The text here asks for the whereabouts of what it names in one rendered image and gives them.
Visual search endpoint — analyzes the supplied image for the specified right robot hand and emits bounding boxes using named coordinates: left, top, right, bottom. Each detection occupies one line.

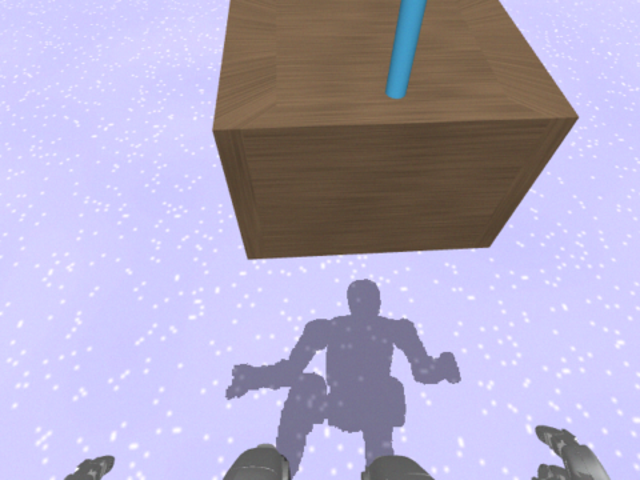
left=531, top=425, right=610, bottom=480

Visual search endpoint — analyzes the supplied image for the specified left robot hand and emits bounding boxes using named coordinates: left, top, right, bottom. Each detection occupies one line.
left=64, top=455, right=115, bottom=480

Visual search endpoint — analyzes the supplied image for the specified can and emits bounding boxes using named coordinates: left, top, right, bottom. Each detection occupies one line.
left=385, top=0, right=427, bottom=99

